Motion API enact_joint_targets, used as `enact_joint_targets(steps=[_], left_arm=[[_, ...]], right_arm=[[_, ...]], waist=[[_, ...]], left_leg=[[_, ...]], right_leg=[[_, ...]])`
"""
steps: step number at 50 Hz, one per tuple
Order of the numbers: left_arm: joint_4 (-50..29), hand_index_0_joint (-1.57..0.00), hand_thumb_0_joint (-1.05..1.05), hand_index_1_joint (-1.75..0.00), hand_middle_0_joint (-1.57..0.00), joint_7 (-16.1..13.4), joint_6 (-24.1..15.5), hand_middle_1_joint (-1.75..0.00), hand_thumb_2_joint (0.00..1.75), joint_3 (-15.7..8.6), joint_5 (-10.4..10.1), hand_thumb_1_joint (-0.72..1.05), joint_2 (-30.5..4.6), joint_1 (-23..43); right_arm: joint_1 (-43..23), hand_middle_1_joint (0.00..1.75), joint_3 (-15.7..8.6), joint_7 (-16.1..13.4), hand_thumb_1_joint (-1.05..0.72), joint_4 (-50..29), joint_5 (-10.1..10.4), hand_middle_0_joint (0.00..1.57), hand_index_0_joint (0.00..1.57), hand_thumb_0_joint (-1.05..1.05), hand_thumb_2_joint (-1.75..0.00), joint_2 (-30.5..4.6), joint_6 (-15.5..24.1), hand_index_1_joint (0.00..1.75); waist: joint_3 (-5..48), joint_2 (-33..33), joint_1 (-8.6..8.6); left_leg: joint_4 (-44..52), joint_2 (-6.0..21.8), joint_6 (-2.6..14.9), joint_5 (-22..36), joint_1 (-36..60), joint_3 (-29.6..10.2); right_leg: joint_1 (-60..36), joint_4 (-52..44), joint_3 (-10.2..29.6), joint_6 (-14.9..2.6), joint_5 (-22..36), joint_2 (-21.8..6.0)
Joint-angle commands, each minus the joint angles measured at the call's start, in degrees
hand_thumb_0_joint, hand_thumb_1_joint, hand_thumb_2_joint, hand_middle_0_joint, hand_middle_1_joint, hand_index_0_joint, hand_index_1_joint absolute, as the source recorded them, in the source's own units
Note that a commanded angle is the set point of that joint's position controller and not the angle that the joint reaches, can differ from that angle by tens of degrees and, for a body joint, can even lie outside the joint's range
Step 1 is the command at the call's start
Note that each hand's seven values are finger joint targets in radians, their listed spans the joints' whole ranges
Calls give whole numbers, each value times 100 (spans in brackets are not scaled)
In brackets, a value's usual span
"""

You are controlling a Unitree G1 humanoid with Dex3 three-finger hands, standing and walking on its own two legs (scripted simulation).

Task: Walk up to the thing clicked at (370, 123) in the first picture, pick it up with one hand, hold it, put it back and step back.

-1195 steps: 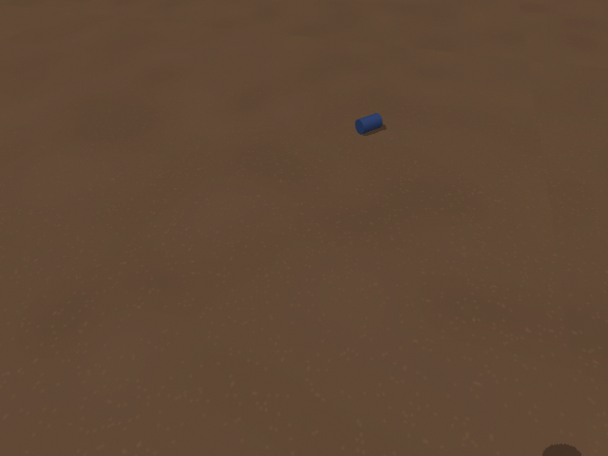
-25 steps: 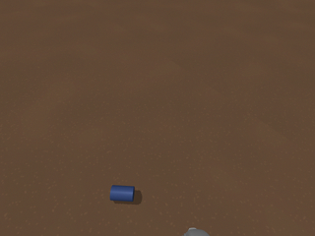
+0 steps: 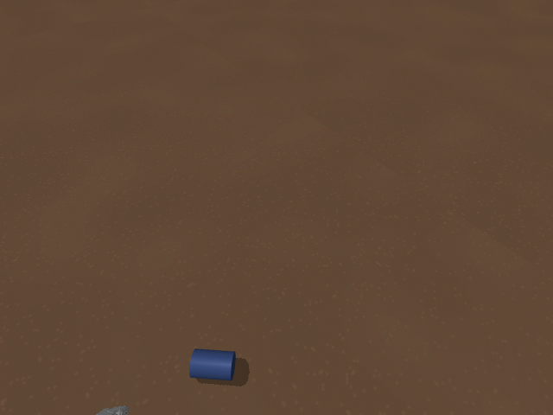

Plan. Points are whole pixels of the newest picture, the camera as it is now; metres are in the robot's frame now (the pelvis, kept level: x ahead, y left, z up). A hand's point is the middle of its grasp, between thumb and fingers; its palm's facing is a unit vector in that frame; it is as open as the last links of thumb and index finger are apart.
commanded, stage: walk up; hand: left
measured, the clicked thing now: (213, 364) +0.41 +0.23 -0.72
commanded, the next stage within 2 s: none
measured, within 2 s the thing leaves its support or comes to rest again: neither
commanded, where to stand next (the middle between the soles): +0.08 +0.01 m, yaw -2 degrees
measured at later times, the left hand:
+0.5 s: hand out of the picture +0.10 +0.25 -0.13, palm faces +0.05 -0.94 -0.34, open 7.4 cm
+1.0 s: hand out of the picture +0.10 +0.24 -0.13, palm faces +0.03 -0.95 -0.32, open 7.4 cm
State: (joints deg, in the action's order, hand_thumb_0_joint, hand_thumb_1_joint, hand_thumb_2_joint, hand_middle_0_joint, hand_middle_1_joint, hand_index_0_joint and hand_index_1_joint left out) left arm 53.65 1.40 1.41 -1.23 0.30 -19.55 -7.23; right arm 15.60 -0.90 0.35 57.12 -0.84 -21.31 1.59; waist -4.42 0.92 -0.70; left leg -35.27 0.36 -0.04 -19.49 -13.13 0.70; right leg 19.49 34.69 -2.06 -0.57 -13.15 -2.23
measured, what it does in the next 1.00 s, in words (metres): stands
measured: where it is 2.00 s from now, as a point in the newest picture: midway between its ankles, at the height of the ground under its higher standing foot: outside the picture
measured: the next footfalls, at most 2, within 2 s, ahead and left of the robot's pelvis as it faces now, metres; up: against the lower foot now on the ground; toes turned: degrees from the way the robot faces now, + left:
right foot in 1.78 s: -0.02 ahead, -0.15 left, +0.00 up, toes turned -2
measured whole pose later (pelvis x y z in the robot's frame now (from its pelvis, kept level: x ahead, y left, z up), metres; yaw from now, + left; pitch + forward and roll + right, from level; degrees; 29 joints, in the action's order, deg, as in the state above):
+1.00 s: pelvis +0.02 -0.01 +0.02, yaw +1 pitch -2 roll +0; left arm 65.5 1.0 0.5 -2.1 0.6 -19.1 -4.6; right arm 7.3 0.0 0.4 66.0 -0.2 -20.5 0.9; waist -3.2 -0.1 0.0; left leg -18.4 1.0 -1.2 -12.2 -4.2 -0.4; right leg 10.6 19.1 -3.6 -0.3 -6.6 -1.4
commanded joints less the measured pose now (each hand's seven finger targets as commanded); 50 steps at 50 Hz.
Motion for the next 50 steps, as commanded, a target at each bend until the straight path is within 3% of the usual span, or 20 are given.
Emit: enact_joint_targets(steps=[1, 8, 20, 25, 27, 31, 42, 50], left_arm=[[-100, -20, 0, -30, -20, -55, -248, -30, 90, -320, -41, 90, -1311, 228], [340, -20, 0, -30, -20, -65, -233, -30, 90, -194, -83, 90, -1264, 477], [812, -20, 0, -30, -20, -82, -253, -30, 90, -170, -42, 90, -1229, 550], [882, -20, 0, -30, -20, -98, -257, -30, 90, -202, -14, 90, -1235, 582], [879, -20, 0, -30, -20, -100, -262, -30, 90, -213, -7, 90, -1227, 568], [886, -20, 0, -30, -20, -104, -284, -30, 90, -233, 20, 90, -1237, 552], [853, -20, 0, -30, -20, -105, -241, -30, 90, -290, 22, 90, -1213, 534], [837, -20, 0, -30, -20, -96, -218, -30, 90, -294, 12, 90, -1187, 510]], right_arm=[[-472, 30, -186, -109, -90, -292, 34, 20, 20, 0, -90, -1246, 223, 30], [-684, 30, -159, -128, -90, -22, 100, 20, 20, 0, -90, -1240, 157, 30], [-1237, 30, -130, -103, -90, 271, 112, 20, 20, 0, -90, -1187, 83, 30], [-1392, 30, -138, -90, -90, 346, 89, 20, 20, 0, -90, -1169, 47, 30], [-1371, 30, -131, -85, -90, 378, 90, 20, 20, 0, -90, -1147, 38, 30], [-1392, 30, -124, -81, -90, 419, 80, 20, 20, 0, -90, -1144, 47, 30], [-1248, 30, -104, -93, -90, 471, 50, 20, 20, 0, -90, -1094, 46, 30], [-1121, 30, -108, -104, -90, 495, 47, 20, 20, 0, -90, -1132, 59, 30]], waist=[[464, -383, 197], [734, -219, 121], [725, 10, 136], [551, 23, 126], [560, 38, 139], [732, 49, 139], [593, -5, 150], [580, -40, 158]], left_leg=[[1222, 693, 268, 966, -526, -820], [1377, 723, 217, 1820, 211, -637], [1838, 730, 155, 1779, 617, -562], [1970, 712, 128, 1458, 613, -543], [1975, 685, 130, 1340, 605, -541], [1972, 693, 127, 1409, 638, -522], [2026, 659, 122, 1186, 404, -544], [2055, 686, 139, 1190, 385, -571]], right_leg=[[-1183, -819, 686, -333, 826, -488], [-1352, -1093, 551, -206, 1577, -537], [-1437, -1565, 545, -75, 1486, -619], [-1340, -1783, 530, -50, 1086, -606], [-1341, -1868, 569, -43, 882, -608], [-1500, -1862, 566, -50, 1162, -633], [-1489, -1901, 567, -43, 747, -581], [-1505, -1866, 578, -57, 763, -565]])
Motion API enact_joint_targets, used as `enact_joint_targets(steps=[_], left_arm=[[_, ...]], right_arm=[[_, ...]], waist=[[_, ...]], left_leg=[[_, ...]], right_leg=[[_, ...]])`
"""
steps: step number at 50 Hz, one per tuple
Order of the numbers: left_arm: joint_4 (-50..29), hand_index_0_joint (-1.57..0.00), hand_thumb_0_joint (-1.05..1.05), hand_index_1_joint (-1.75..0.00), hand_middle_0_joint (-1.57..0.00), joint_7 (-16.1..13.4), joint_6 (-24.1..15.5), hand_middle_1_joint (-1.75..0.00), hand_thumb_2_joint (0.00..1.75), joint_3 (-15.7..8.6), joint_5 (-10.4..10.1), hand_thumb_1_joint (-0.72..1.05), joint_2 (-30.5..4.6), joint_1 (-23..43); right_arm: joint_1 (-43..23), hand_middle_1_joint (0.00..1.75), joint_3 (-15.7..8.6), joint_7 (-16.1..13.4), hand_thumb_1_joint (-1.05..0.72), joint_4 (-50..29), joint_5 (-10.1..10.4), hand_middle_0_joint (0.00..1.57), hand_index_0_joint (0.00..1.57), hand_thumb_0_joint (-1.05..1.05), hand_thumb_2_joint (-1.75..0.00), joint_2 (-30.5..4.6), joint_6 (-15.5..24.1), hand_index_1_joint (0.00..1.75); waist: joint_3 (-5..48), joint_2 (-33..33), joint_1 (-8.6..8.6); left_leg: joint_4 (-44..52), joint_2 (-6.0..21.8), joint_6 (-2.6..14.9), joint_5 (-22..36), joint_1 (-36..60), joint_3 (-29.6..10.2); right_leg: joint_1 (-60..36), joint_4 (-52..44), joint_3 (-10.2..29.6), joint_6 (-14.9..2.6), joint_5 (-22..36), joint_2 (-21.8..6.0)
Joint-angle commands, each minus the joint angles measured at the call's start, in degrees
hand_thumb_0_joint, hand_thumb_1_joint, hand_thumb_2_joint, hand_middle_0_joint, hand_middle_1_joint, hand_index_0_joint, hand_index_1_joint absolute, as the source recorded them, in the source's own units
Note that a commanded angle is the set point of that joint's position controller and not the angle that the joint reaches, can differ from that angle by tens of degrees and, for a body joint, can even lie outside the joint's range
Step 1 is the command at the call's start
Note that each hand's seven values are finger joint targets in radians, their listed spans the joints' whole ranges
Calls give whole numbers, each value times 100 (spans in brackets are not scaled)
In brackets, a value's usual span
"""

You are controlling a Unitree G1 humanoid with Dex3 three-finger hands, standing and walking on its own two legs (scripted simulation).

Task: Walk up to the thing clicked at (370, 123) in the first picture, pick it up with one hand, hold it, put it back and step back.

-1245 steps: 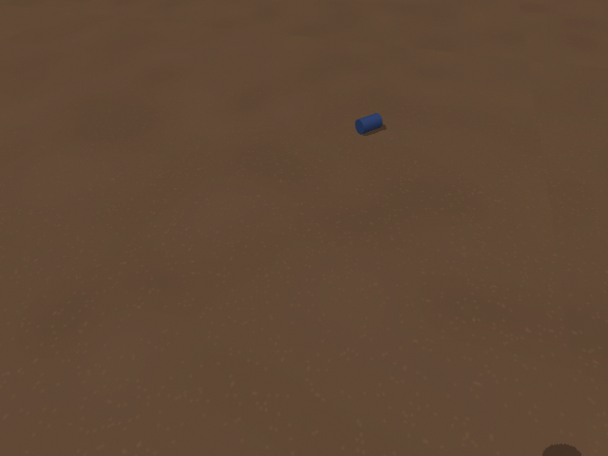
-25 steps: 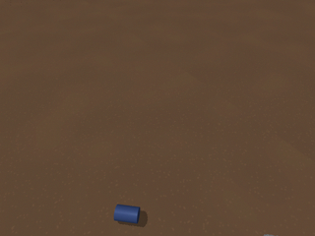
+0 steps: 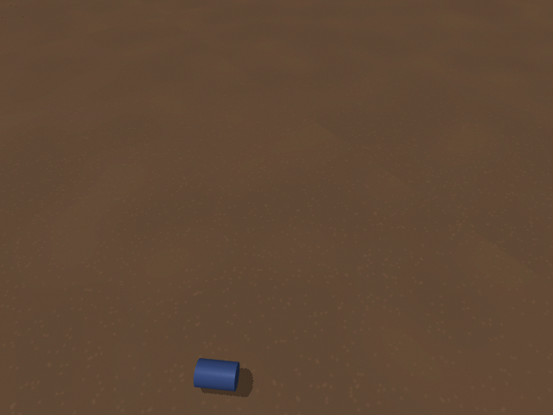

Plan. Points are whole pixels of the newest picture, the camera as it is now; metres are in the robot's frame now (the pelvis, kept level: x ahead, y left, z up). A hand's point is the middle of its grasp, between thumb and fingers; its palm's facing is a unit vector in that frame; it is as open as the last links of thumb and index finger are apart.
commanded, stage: walk up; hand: left
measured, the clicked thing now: (217, 374) +0.39 +0.24 -0.74
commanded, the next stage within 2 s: none
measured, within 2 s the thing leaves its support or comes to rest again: neither
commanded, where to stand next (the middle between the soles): +0.06 +0.02 m, yaw -3 degrees
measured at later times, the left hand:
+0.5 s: hand out of the picture +0.08 +0.29 -0.19, palm faces -0.01 -0.94 -0.35, open 7.4 cm
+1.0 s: hand out of the picture +0.02 +0.26 -0.14, palm faces -0.03 -0.90 -0.44, open 7.4 cm
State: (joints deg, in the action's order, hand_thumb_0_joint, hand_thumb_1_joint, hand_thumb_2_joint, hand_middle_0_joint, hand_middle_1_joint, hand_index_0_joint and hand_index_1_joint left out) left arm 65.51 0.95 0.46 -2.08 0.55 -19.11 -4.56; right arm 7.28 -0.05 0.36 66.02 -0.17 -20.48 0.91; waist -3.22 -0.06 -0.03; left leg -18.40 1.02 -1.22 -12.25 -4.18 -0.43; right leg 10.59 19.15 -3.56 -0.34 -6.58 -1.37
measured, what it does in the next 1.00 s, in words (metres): steps on the spot: right foot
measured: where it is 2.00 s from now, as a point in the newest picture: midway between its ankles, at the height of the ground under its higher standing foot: outside the picture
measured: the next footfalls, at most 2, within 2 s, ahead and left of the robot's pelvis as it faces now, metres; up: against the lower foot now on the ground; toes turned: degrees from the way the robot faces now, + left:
right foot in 0.78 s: -0.04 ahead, -0.14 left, +0.00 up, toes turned -3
left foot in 1.14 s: +0.09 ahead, +0.11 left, +0.00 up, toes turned -2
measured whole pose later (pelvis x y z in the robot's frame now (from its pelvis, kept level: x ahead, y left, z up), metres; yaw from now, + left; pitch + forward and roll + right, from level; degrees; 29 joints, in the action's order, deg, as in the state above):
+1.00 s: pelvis -0.04 -0.02 -0.01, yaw -2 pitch -4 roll -1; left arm 51.1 0.5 -3.0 -2.9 1.3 -21.9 -17.8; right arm 17.5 -4.2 1.9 51.0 -0.4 -24.8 -0.6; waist -4.9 -4.2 0.3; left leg -52.5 -0.9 0.2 -22.1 -25.0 -6.5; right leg 4.4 26.2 -1.7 -0.5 -18.1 0.1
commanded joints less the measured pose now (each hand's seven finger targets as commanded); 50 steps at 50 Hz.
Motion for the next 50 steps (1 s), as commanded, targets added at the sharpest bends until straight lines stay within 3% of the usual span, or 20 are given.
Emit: enact_joint_targets(steps=[1, 7, 8, 10, 13, 16, 18, 20, 22, 23, 24, 26, 32, 35, 39, 40, 41, 42, 45, 50], left_arm=[[-361, -20, 0, -30, -20, -50, -126, -30, 90, -206, -14, 90, -1224, 256], [-388, -20, 0, -30, -20, -43, -119, -30, 90, -196, -17, 90, -1192, 260], [-528, -20, 0, -30, -20, -59, 27, -30, 90, -378, -26, 90, -1592, 324], [-716, -20, 0, -30, -20, -81, 104, -30, 90, -406, -55, 90, -1520, 66], [-1073, -20, 0, -30, -20, -66, 192, -30, 90, -459, -29, 90, -1605, 345], [-1490, -20, 0, -30, -20, -71, 287, -30, 90, -456, 98, 90, -1667, 767], [-1744, -20, 0, -30, -20, -76, 343, -30, 90, -436, 160, 90, -1627, 1174], [-1781, -20, 0, -30, -20, -63, 395, -30, 90, -342, 163, 90, -1431, 1009], [-1853, -20, 0, -30, -20, -59, 493, -30, 90, -360, 122, 90, -1136, 454], [-1822, -20, 0, -30, -20, -97, 555, -30, 90, -468, 158, 90, -1412, 288], [-1818, -20, 0, -30, -20, -95, 559, -30, 90, -527, 170, 90, -1574, 404], [-1664, -20, 0, -30, -20, -43, 520, -30, 90, -550, 130, 90, -1637, -140], [-2004, -20, 0, -30, -20, 213, 71, -30, 90, -466, 183, 90, -1620, 310], [-1860, -20, 0, -30, -20, 224, -119, -30, 90, -468, 151, 90, -1607, 44], [-1258, -20, 0, -30, -20, 52, -350, -30, 90, -566, 123, 90, -1506, -1889], [-1285, -20, 0, -30, -20, -26, -391, -30, 90, -700, 203, 90, -1962, -2169], [-1540, -20, 0, -30, -20, -52, -413, -30, 90, -733, 204, 90, -2487, -1774], [-1700, -20, 0, -30, -20, -39, -389, -30, 90, -696, 144, 90, -2467, -1421], [-1831, -20, 0, -30, -20, -111, -485, -30, 90, -550, 13, 90, -1935, -1044], [-1966, -20, 0, -30, -20, -208, -471, -30, 90, -396, 36, 90, -1663, -860]], right_arm=[[-271, 30, -188, -102, -90, -411, -20, 20, 20, 0, -90, -1199, 128, 30], [-255, 30, -193, -105, -90, -409, -31, 20, 20, 0, -90, -1214, 139, 30], [-278, 30, -334, -162, -90, -496, -13, 20, 20, 0, -90, -1562, 52, 30], [-174, 30, -367, -199, -90, -678, 82, 20, 20, 0, -90, -1482, 3, 30], [71, 30, -415, -220, -90, -877, 89, 20, 20, 0, -90, -1344, -69, 30], [509, 30, -500, -205, -90, -985, 23, 20, 20, 0, -90, -1210, -230, 30], [966, 30, -564, -186, -90, -1034, 47, 20, 20, 0, -90, -1182, -256, 30], [1104, 30, -625, -181, -90, -1044, -44, 20, 20, 0, -90, -1265, -143, 30], [581, 30, -829, -240, -90, -1335, -323, 20, 20, 0, -90, -2165, 12, 30], [376, 30, -884, -257, -90, -1539, -271, 20, 20, 0, -90, -2462, 41, 30], [136, 30, -897, -294, -90, -1642, -245, 20, 20, 0, -90, -2425, 67, 30], [-259, 30, -845, -377, -90, -1687, -246, 20, 20, 0, -90, -2060, 132, 30], [1224, 30, -947, -122, -90, -1713, -293, 20, 20, 0, -90, -1999, 306, 30], [1150, 30, -924, 18, -90, -1893, -301, 20, 20, 0, -90, -2066, 226, 30], [548, 30, -663, 97, -90, -2219, -188, 20, 20, 0, -90, -1400, 65, 30], [595, 30, -495, 90, -90, -2398, -85, 20, 20, 0, -90, -922, 72, 30], [383, 30, -551, 31, -90, -2498, -61, 20, 20, 0, -90, -1150, 35, 30], [360, 30, -682, -33, -90, -2392, -63, 20, 20, 0, -90, -1524, 52, 30], [1061, 30, -662, 63, -90, -1992, 4, 20, 20, 0, -90, -1502, 49, 30], [959, 30, -563, 83, -90, -1899, -40, 20, 20, 0, -90, -1076, -106, 30]], waist=[[416, 79, 82], [386, -5, 84], [-242, 200, 53], [437, 193, 81], [1122, 550, -35], [904, 1255, -144], [627, 1345, -372], [531, 697, -388], [329, -1216, -6], [448, -975, -75], [322, -812, -63], [255, -513, 329], [312, -1053, -557], [-95, -1208, -480], [399, -278, 528], [316, 1135, 640], [-36, 1106, 537], [-559, 578, 422], [-579, 587, 9], [-434, 912, 37]], left_leg=[[349, 602, 256, 438, -554, -449], [421, 632, 251, 364, -574, -469], [-147, 592, 270, 1650, -1005, -486], [-780, 537, 291, 2199, -681, -323], [-1816, 141, 293, 1351, -734, -22], [-3524, -236, 407, -1919, -663, 21], [-3342, 9, 476, -1856, -594, -289], [-1374, 119, 392, -624, -870, -145], [115, 1786, 888, 981, -1111, -2820], [181, 2309, 1524, 874, -1743, -3201], [193, 2287, 1653, 548, -1950, -3246], [-277, 1639, 1353, 275, -1209, -1991], [133, 1488, 1402, -1673, 706, -1896], [92, 1460, 1502, -1647, 83, -1499], [-2108, 576, 831, -50, -1465, -144], [-3572, -8, 475, -1077, -2983, 83], [-4007, -335, 334, -2026, -3608, -383], [-4312, -54, 274, -1955, -3377, -965], [-3951, -21, 202, -1012, -3153, -1029], [-2660, -10, 115, -632, -1573, -464]], right_leg=[[-579, -335, 736, -73, 58, -638], [-571, -300, 745, -78, 80, -640], [-160, 287, 629, -151, 1488, -599], [-294, 551, 525, -352, 2150, -658], [-276, 573, 887, -793, 2240, -1139], [1033, 317, 1535, -1414, 1354, -1937], [1625, 743, 1307, -1257, 997, -1810], [1233, 1708, 912, -767, 233, -1081], [1952, 3867, 996, -163, -2578, 461], [1582, 4671, 1597, -95, -2897, 448], [1533, 5047, 1843, -86, -2751, 472], [2091, 5377, 1844, -78, -1982, 508], [2392, 3035, 914, 110, -2337, 261], [1688, 2061, 473, 13, -2790, 174], [-1426, -180, 87, -88, -629, 227], [-2178, -602, 2118, -350, -1432, -781], [-1320, -986, 3855, -1037, -2303, -2059], [-541, -932, 3788, -1423, -2313, -2279], [-757, -531, 1878, -1028, -512, -1347], [256, 337, 586, -929, 2965, -1178]])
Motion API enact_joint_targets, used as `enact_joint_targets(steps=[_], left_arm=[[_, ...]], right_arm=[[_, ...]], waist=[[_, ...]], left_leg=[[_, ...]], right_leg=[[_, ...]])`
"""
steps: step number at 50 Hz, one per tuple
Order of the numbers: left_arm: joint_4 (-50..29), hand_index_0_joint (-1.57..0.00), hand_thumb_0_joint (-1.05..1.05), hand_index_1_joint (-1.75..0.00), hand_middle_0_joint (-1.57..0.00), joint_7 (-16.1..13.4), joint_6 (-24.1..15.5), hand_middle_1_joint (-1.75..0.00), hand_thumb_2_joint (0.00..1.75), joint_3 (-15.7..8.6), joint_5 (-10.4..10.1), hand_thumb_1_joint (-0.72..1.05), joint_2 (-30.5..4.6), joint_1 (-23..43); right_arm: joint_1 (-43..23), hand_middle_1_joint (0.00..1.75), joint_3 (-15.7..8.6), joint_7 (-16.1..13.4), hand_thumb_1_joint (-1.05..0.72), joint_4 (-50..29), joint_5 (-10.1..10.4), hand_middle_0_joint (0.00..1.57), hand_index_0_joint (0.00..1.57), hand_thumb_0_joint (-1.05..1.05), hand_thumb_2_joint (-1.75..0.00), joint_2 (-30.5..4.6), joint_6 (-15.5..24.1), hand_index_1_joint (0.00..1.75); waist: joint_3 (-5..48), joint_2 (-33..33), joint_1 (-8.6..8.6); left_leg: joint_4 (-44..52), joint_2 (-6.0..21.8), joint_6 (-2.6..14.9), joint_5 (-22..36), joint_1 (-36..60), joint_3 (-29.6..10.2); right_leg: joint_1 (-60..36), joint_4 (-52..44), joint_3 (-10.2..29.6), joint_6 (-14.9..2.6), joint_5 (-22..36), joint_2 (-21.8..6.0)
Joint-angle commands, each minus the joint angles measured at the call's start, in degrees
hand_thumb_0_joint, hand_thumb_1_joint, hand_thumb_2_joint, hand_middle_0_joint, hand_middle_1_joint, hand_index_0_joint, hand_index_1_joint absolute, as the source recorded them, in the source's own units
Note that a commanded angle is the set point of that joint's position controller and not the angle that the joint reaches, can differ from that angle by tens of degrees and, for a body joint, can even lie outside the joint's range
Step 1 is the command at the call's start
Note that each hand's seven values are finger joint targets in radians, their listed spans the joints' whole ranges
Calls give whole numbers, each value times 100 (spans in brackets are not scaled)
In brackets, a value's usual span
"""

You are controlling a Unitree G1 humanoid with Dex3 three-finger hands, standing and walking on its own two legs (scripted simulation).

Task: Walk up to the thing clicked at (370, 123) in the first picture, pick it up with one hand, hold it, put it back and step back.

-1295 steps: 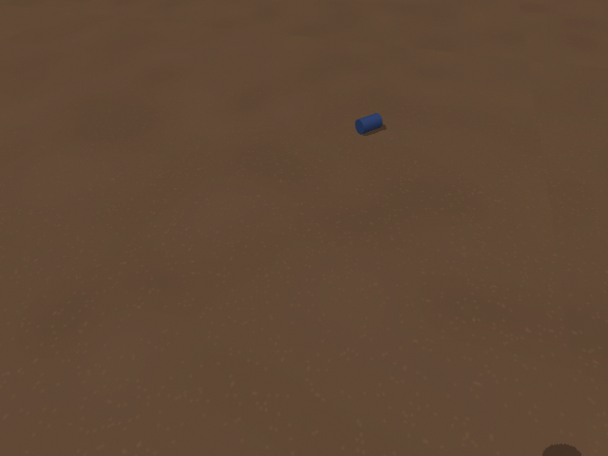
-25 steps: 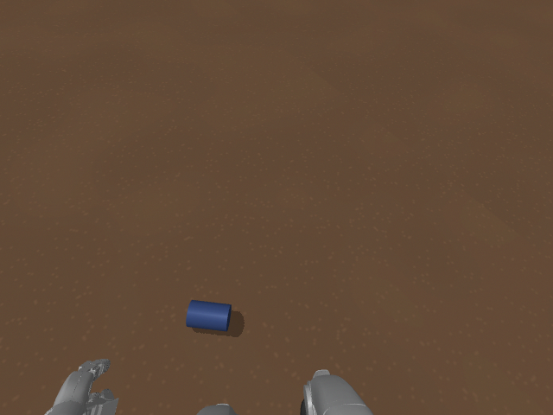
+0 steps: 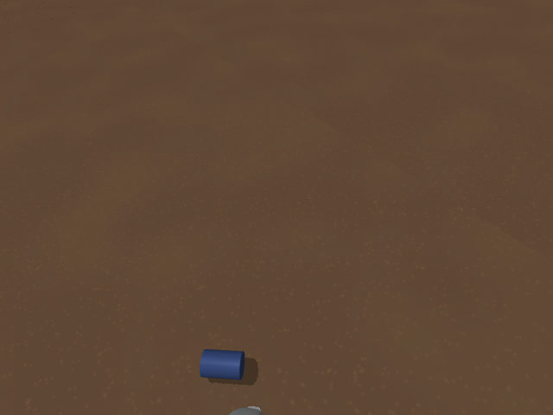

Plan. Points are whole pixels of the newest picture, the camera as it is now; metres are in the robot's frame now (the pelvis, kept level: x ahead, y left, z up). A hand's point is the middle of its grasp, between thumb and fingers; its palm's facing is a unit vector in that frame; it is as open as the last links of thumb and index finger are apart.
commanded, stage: walk up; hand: left
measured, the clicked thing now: (222, 364) +0.42 +0.27 -0.73
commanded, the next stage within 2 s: none
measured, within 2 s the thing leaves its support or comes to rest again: neither
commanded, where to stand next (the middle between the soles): +0.10 +0.04 m, yaw -2 degrees
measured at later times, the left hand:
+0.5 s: hand out of the picture +0.03 +0.27 -0.16, palm faces -0.02 -0.91 -0.42, open 7.4 cm
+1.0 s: hand out of the picture +0.06 +0.29 -0.15, palm faces +0.02 -0.90 -0.43, open 7.4 cm
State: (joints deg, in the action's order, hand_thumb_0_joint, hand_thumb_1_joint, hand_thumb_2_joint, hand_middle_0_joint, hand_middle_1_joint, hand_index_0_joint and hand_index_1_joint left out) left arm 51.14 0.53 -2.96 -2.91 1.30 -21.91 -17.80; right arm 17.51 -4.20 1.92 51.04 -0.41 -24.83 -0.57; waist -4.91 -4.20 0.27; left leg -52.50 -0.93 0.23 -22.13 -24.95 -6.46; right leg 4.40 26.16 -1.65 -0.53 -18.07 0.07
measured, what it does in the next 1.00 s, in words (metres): steps on the spot: left foot, then right foot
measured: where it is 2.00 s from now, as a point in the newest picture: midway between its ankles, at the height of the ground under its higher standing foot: outside the picture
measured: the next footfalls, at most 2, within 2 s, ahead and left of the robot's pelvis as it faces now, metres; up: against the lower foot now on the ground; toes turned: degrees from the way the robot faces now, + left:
left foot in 0.14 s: +0.13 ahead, +0.13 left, +0.00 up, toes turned +0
right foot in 0.42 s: -0.01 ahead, -0.10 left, +0.00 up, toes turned -1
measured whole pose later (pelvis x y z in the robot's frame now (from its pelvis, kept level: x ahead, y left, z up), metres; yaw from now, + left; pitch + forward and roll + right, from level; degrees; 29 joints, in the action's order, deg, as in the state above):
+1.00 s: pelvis -0.01 +0.00 -0.01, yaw +3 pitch -4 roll +0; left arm 51.7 -0.5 -1.9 -2.8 0.0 -24.0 -13.8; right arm 15.6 -2.7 1.5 50.3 -0.6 -22.6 -0.5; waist -5.6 0.3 -1.6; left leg -36.0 -0.3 0.0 -20.5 -11.7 -1.0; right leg 19.5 35.6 -0.3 -0.7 -12.2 -2.5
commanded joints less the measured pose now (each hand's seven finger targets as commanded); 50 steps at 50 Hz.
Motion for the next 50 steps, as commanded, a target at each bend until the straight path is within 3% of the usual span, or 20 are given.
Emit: enact_joint_targets(steps=[1, 4, 6, 7, 8, 9, 13, 20, 22, 23, 26, 31, 34, 35, 36, 37, 38, 46, 49, 50], left_arm=[[-572, -20, 0, -30, -20, -181, -90, -30, 90, -318, -74, 90, -1440, 545], [-622, -20, 0, -30, -20, -246, 79, -30, 90, -280, -173, 90, -1515, 681], [-636, -20, 0, -30, -20, -294, 165, -30, 90, -232, -238, 90, -1422, 714], [-666, -20, 0, -30, -20, -313, 189, -30, 90, -196, -314, 90, -1233, 513], [-635, -20, 0, -30, -20, -348, 261, -30, 90, -183, -401, 90, -1064, 257], [-485, -20, 0, -30, -20, -399, 366, -30, 90, -206, -355, 90, -1159, 273], [-232, -20, 0, -30, -20, -332, 392, -30, 90, -222, -263, 90, -1246, 149], [11, -20, 0, -30, -20, -209, 265, -30, 90, -356, 29, 90, -1059, -329], [-342, -20, 0, -30, -20, -210, 195, -30, 90, -564, 155, 90, -1939, 308], [-493, -20, 0, -30, -20, -210, 164, -30, 90, -569, 157, 90, -2155, 668], [-508, -20, 0, -30, -20, -224, 57, -30, 90, -393, 98, 90, -1376, 1015], [-433, -20, 0, -30, -20, -97, 37, -30, 90, -455, 130, 90, -1477, 91], [-533, -20, 0, -30, -20, -3, 106, -30, 90, -397, 3, 90, -1577, 151], [-671, -20, 0, -30, -20, 17, 105, -30, 90, -298, -18, 90, -1345, 325], [-805, -20, 0, -30, -20, 38, 93, -30, 90, -185, -76, 90, -928, 452], [-832, -20, 0, -30, -20, -19, 133, -30, 90, -269, -31, 90, -1133, 756], [-828, -20, 0, -30, -20, -64, 120, -30, 90, -317, 0, 90, -1429, 887], [-196, -20, 0, -30, -20, -102, 19, -30, 90, -266, -146, 90, -1091, 119], [-36, -20, 0, -30, -20, -295, -22, -30, 90, -309, -127, 90, -1290, 15], [-58, -20, 0, -30, -20, -331, -57, -30, 90, -385, -69, 90, -1601, -1]], right_arm=[[-138, 30, -141, -68, -90, -430, 7, 20, 20, 0, -90, -664, 37, 30], [-254, 30, -172, -112, -90, -439, -9, 20, 20, 0, -90, -783, 4, 30], [-106, 30, -245, -126, -90, -415, -70, 20, 20, 0, -90, -972, 38, 30], [-203, 30, -355, -152, -90, -499, -111, 20, 20, 0, -90, -1356, 55, 30], [-231, 30, -374, -160, -90, -656, -80, 20, 20, 0, -90, -1510, 87, 30], [-250, 30, -377, -172, -90, -616, 24, 20, 20, 0, -90, -1488, 76, 30], [-1082, 30, -275, -276, -90, -827, -35, 20, 20, 0, -90, -1128, -32, 30], [-1290, 30, -224, -224, -90, -833, -17, 20, 20, 0, -90, -1092, -112, 30], [-1411, 30, -104, -222, -90, -940, 51, 20, 20, 0, -90, -584, -104, 30], [-1558, 30, -221, -322, -90, -842, -2, 20, 20, 0, -90, -917, -112, 30], [-989, 30, -159, -281, -90, -521, 119, 20, 20, 0, -90, -753, -2, 30], [-1232, 30, -99, -143, -90, -519, -57, 20, 20, 0, -90, -767, 251, 30], [-771, 30, -145, -142, -90, -416, -81, 20, 20, 0, -90, -650, 405, 30], [-267, 30, -233, -171, -90, -288, -116, 20, 20, 0, -90, -774, 465, 30], [218, 30, -393, -201, -90, -249, -194, 20, 20, 0, -90, -1288, 520, 30], [365, 30, -503, -174, -90, -290, -143, 20, 20, 0, -90, -1829, 514, 30], [397, 30, -510, -164, -90, -285, -65, 20, 20, 0, -90, -1785, 513, 30], [-623, 30, -125, -146, -90, -609, -90, 20, 20, 0, -90, -977, 230, 30], [-821, 30, -103, -115, -90, -678, 59, 20, 20, 0, -90, -804, -28, 30], [-685, 30, -61, -119, -90, -670, 88, 20, 20, 0, -90, -646, -68, 30]], waist=[[-136, 1521, 49], [117, 1511, -11], [450, 953, -209], [730, -81, -184], [1155, -622, -149], [1334, -604, -188], [738, -387, 78], [941, -343, 304], [165, 1684, 240], [4, 1514, 299], [293, 768, -71], [487, 1545, 528], [429, 1329, 152], [703, 1051, -165], [1027, -128, -396], [641, -516, -502], [177, -4, -476], [46, -717, 24], [298, -191, 203], [422, 544, 215]], left_leg=[[862, 130, -17, 530, 564, 384], [1389, 50, 104, 823, 817, 677], [2236, 193, 285, 2998, 1485, 469], [2397, 975, 671, 4856, 1895, -494], [2556, 1858, 1432, 6066, 2245, -1728], [2623, 2108, 1771, 5461, 1757, -1946], [2748, 1572, 1332, 2454, 851, -834], [1985, 1326, 823, 1513, 254, -726], [341, -360, 94, -634, -980, 107], [-665, -206, -7, -1227, -389, -336], [-983, -293, 12, -532, -312, -243], [1283, -158, -39, -685, -439, 720], [2866, -228, 177, 306, 912, 945], [3134, -58, 381, 613, 2236, 490], [3403, 1103, 867, 116, 3415, -1634], [3609, 2331, 1666, -27, 2948, -2971], [3759, 2453, 1917, 30, 2242, -2920], [2779, 1025, 989, 3044, 592, -84], [1636, 597, 535, 2124, 276, 134], [975, 231, 312, 1246, -129, 285]], right_leg=[[718, -161, 382, -886, 4443, -1313], [678, 551, 482, -809, 4530, -1300], [884, 1464, 329, -442, 3552, -973], [1237, 2510, 113, -127, 2490, -316], [1598, 3535, 175, 17, -731, 364], [1305, 4146, 672, -72, -2201, 291], [1591, 3865, 652, -162, -1468, 63], [362, 520, 182, -214, -138, 46], [1186, -1034, 3280, -1062, -904, -1976], [2039, -952, 3677, -1701, 74, -2595], [1004, 1, 1666, -1196, 2548, -1540], [-577, -3, 1562, -1143, 1071, -1310], [155, 468, 1160, -912, 1542, -1212], [1069, 1210, 806, -651, 1794, -993], [2616, 2650, 219, -239, 815, -206], [3367, 3071, 237, -155, -1718, -60], [3278, 3457, 764, -174, -1743, -221], [1038, 1457, -112, 61, 177, -104], [245, 278, -79, -41, 1486, -31], [-74, -26, 791, -235, 2109, -763]])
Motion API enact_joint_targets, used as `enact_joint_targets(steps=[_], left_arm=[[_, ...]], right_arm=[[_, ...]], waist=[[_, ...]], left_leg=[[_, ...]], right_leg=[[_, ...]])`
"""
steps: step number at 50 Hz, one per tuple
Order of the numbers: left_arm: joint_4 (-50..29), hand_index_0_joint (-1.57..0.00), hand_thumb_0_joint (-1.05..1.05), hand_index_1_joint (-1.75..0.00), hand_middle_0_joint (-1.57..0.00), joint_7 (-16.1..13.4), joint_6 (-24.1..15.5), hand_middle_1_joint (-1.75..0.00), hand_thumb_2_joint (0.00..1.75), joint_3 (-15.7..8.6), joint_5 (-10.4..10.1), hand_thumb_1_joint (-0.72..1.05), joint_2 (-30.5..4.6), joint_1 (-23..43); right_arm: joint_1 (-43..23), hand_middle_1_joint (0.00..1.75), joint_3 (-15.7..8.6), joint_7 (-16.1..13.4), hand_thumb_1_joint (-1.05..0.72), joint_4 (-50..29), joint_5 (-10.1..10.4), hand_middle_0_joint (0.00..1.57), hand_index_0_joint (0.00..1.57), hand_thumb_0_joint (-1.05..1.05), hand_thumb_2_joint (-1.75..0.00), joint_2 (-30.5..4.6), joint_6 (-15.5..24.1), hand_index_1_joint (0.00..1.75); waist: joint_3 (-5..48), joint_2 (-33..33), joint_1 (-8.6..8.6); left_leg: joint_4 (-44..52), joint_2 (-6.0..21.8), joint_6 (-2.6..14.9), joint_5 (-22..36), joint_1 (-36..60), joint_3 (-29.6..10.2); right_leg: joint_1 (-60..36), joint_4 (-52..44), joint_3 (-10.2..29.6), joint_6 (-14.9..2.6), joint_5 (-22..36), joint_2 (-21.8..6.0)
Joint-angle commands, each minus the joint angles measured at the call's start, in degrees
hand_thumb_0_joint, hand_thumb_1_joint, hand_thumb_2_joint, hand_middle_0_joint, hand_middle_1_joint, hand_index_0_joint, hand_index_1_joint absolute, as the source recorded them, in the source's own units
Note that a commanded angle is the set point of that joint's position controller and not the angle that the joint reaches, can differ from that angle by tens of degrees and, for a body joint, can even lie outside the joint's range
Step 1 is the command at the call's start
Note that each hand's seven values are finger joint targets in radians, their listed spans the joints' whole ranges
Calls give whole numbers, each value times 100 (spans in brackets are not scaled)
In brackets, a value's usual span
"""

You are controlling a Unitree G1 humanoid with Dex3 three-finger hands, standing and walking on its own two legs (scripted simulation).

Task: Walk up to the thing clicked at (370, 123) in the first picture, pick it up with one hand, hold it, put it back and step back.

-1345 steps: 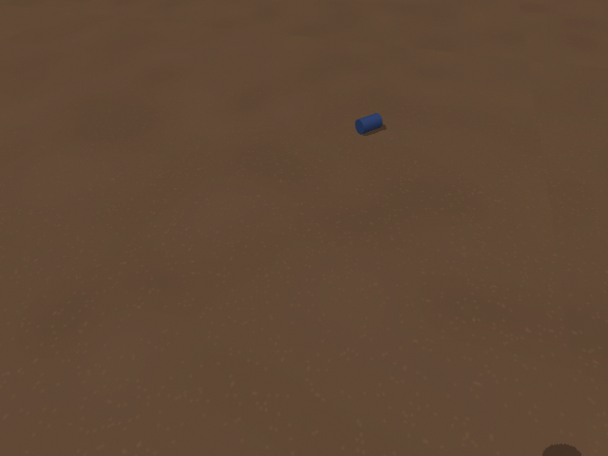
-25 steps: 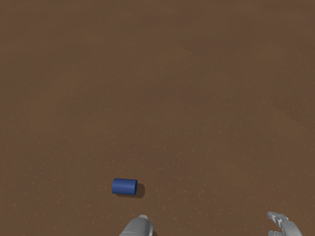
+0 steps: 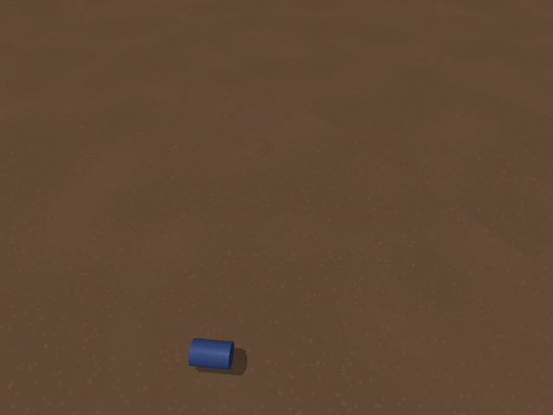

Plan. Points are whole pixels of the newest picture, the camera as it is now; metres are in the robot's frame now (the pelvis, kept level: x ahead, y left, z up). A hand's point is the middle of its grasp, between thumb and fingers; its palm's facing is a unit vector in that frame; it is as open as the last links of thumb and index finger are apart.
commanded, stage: walk up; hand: left
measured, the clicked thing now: (212, 353) +0.45 +0.25 -0.71
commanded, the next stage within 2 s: none
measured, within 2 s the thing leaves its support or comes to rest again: neither
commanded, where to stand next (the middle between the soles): +0.11 +0.03 m, yaw -4 degrees
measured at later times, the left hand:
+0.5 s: hand out of the picture +0.05 +0.31 -0.13, palm faces -0.04 -0.92 -0.38, open 7.4 cm
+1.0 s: hand out of the picture +0.15 +0.27 -0.15, palm faces -0.02 -0.92 -0.40, open 7.4 cm
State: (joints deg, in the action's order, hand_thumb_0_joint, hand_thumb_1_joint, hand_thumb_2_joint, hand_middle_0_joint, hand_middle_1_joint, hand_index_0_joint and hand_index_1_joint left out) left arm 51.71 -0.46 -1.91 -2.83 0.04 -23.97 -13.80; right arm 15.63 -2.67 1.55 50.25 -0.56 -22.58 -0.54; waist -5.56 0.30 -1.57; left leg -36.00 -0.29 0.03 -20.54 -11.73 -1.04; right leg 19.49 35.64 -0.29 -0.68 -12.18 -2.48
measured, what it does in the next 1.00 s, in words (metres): steps on the spot: left foot, then right foot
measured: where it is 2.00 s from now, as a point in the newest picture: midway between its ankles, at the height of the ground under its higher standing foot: outside the picture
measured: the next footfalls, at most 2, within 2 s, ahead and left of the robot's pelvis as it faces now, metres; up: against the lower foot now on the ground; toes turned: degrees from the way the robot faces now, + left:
left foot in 0.28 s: +0.01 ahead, +0.15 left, +0.00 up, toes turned +2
right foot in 0.64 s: +0.16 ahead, -0.14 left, +0.00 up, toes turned -1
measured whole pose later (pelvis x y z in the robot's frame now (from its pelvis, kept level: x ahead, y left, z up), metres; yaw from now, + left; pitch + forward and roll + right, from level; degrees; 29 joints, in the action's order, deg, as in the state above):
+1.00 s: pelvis +0.05 +0.01 -0.02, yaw -1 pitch -3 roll +1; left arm 52.2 -0.9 0.2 -1.2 -0.4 -22.4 -8.4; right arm 10.5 -3.0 1.1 53.2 -0.6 -22.5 -0.7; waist -6.8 0.4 0.3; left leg -42.5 0.1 0.4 -18.1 -21.1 1.5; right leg 24.6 44.0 2.1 0.4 -17.7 -2.5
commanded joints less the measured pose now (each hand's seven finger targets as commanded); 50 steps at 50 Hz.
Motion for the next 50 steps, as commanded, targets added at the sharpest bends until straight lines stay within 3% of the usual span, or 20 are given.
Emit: enact_joint_targets(steps=[1, 2, 3, 7, 10, 13, 14, 15, 16, 18, 21, 31, 32, 33, 34, 35, 39, 46, 48, 50], left_arm=[[-214, -20, 0, -30, -20, -239, -207, -30, 90, -422, 103, 90, -1675, -377], [-275, -20, 0, -30, -20, -274, -163, -30, 90, -440, 73, 90, -1927, -134], [-335, -20, 0, -30, -20, -298, -154, -30, 90, -439, 70, 90, -1786, 73], [-502, -20, 0, -30, -20, -259, -43, -30, 90, -400, 169, 90, -1439, 743], [-467, -20, 0, -30, -20, -153, 58, -30, 90, -405, 292, 90, -1401, 672], [-370, -20, 0, -30, -20, -69, 228, -30, 90, -301, 117, 90, -1177, 662], [-608, -20, 0, -30, -20, 77, 219, -30, 90, -277, 232, 90, -974, 408], [-805, -20, 0, -30, -20, 57, 179, -30, 90, -290, 207, 90, -980, 1208], [-783, -20, 0, -30, -20, 44, 102, -30, 90, -423, 249, 90, -1550, 1738], [-344, -20, 0, -30, -20, 154, 27, -30, 90, -380, 47, 90, -1291, 696], [-140, -20, 0, -30, -20, 290, -7, -30, 90, -431, 114, 90, -1278, 220], [131, -20, 0, -30, -20, 160, -154, -30, 90, -316, 105, 90, -1028, -232], [123, -20, 0, -30, -20, 106, -211, -30, 90, -407, 125, 90, -1310, -560], [19, -20, 0, -30, -20, 60, -261, -30, 90, -479, 127, 90, -1792, -654], [-44, -20, 0, -30, -20, 66, -230, -30, 90, -498, 75, 90, -1988, -517], [-89, -20, 0, -30, -20, 62, -192, -30, 90, -477, 33, 90, -1808, -488], [-213, -20, 0, -30, -20, -21, -177, -30, 90, -315, 92, 90, -1474, 133], [-414, -20, 0, -30, -20, -107, 49, -30, 90, -201, -50, 90, -1304, 683], [-432, -20, 0, -30, -20, -118, 126, -30, 90, -173, -82, 90, -1110, 590], [-264, -20, 0, -30, -20, -187, 204, -30, 90, -239, -59, 90, -1138, 570]], right_arm=[[-193, 30, -151, -107, -90, -559, 119, 20, 20, 0, -90, -657, -137, 30], [-160, 30, -293, -177, -90, -480, 43, 20, 20, 0, -90, -1033, -250, 30], [-93, 30, -359, -182, -90, -365, 53, 20, 20, 0, -90, -1178, -293, 30], [349, 30, -411, -122, -90, -96, 59, 20, 20, 0, -90, -1162, -239, 30], [100, 30, -354, -58, -90, 37, 36, 20, 20, 0, -90, -1115, -126, 30], [302, 30, -390, -109, -90, 319, -118, 20, 20, 0, -90, -1131, 17, 30], [1366, 30, -594, -80, -90, 312, -238, 20, 20, 0, -90, -1611, 202, 30], [1177, 30, -794, -91, -90, 251, -210, 20, 20, 0, -90, -2617, 285, 30], [578, 30, -749, -129, -90, 129, -126, 20, 20, 0, -90, -2545, 376, 30], [-22, 30, -539, -183, -90, 37, -131, 20, 20, 0, -90, -1865, 554, 30], [84, 30, -482, -112, -90, -41, -94, 20, 20, 0, -90, -1542, 643, 30], [283, 30, -231, -119, -90, -188, -20, 20, 20, 0, -90, -1165, 267, 30], [647, 30, -129, -125, -90, -204, 34, 20, 20, 0, -90, -924, 276, 30], [850, 30, -44, -117, -90, -312, 75, 20, 20, 0, -90, -715, 264, 30], [686, 30, -223, -222, -90, -191, 22, 20, 20, 0, -90, -1243, 188, 30], [547, 30, -292, -233, -90, -131, 30, 20, 20, 0, -90, -1417, 190, 30], [711, 30, -260, -177, -90, 151, 5, 20, 20, 0, -90, -1189, 133, 30], [271, 30, -368, -173, -90, 176, -44, 20, 20, 0, -90, -1209, 31, 30], [-47, 30, -445, -181, -90, -24, -75, 20, 20, 0, -90, -1628, 61, 30], [-489, 30, -512, -128, -90, -138, -49, 20, 20, 0, -90, -1912, 85, 30]], waist=[[593, 952, 285], [724, 877, 282], [598, 636, 221], [679, 1015, 59], [725, 1383, 310], [531, 674, 128], [881, -559, -363], [94, -1638, -602], [-747, -453, -554], [-630, 20, 72], [-123, -583, 52], [387, -259, 297], [807, 459, 403], [970, 1364, 323], [785, 907, 402], [581, 606, 391], [367, 802, 117], [578, 895, -28], [515, -124, 39], [484, -1175, 30]], left_leg=[[-1711, -344, 109, -1024, -1630, -324], [-2656, -191, 125, -1709, -1222, -768], [-3206, -142, 90, -1477, -1300, -1025], [-2819, -44, -16, -801, -1068, -579], [-939, -68, -56, -1250, -860, 165], [711, -138, 74, -80, 299, 120], [1779, 575, 602, -2908, 1353, -1736], [3228, 2277, 1242, -5461, 562, -4777], [3360, 2600, 1513, -4925, -184, -5145], [2521, 1757, 899, -2284, 602, -2905], [2442, 1409, 981, -1297, 464, -1586], [-86, 775, 715, 1264, -592, 32], [-1205, 483, 559, 768, -850, 179], [-2192, -140, 261, -1009, -1856, 264], [-2590, 30, 305, -1660, -1784, -266], [-2824, 131, 318, -1636, -1830, -481], [-1781, 415, 159, -765, -1178, -191], [-259, 92, 179, 568, -22, 147], [735, 1009, 581, 884, -496, -1238], [1478, 2063, 1529, 1001, -1087, -2482]], right_leg=[[-1335, -1620, 2487, -747, 1999, -1906], [-644, -1606, 3094, -1487, 1658, -2400], [-534, -1483, 2844, -1569, 1407, -2228], [-80, -1348, 1211, -1057, -677, -1262], [-201, -1257, 1077, -1024, -1884, -1061], [826, -268, 860, -581, -1830, -763], [2196, 1397, 264, -414, -3430, -60], [3566, 2563, 478, -139, -2644, 583], [3457, 2707, 1349, -129, -1826, 171], [3147, 2540, 1346, -126, -617, 61], [2029, 1988, 777, 77, -254, 28], [-1394, -931, -109, -34, -19, 336], [-1934, -1251, 785, -248, -38, -214], [-2287, -1776, 3219, -838, -523, -1648], [-1610, -1795, 3803, -1511, -827, -2057], [-1332, -1828, 3397, -1591, -893, -1918], [-197, -1534, 1637, -1109, -508, -1128], [787, -452, 1281, -779, 1225, -1024], [866, 420, 899, -335, 91, -333], [515, 2373, 290, -139, -2260, 545]])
